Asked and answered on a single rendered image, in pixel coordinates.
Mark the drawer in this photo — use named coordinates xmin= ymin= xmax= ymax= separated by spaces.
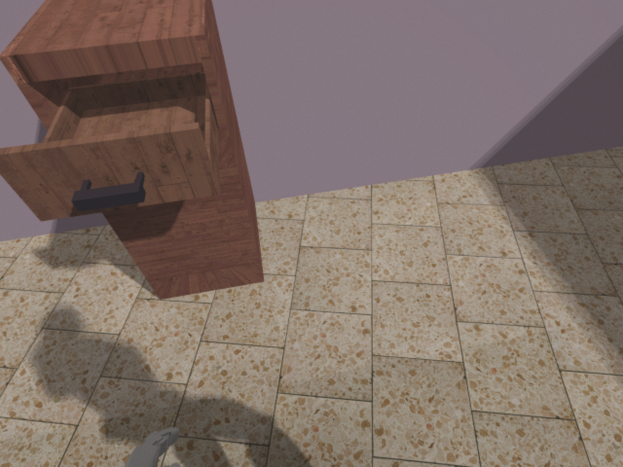
xmin=0 ymin=72 xmax=220 ymax=222

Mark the robot left hand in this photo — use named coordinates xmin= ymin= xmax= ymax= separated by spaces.
xmin=125 ymin=427 xmax=181 ymax=467

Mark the cabinet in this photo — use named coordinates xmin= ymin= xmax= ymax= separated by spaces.
xmin=0 ymin=0 xmax=264 ymax=300

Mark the handle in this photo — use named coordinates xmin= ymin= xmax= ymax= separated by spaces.
xmin=71 ymin=172 xmax=146 ymax=212

